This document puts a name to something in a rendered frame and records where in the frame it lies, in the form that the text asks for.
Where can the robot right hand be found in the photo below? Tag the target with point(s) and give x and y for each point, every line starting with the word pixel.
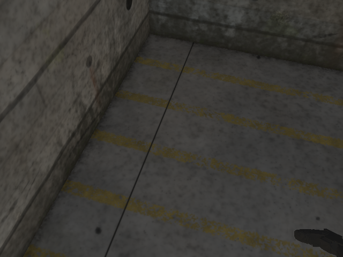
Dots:
pixel 325 239

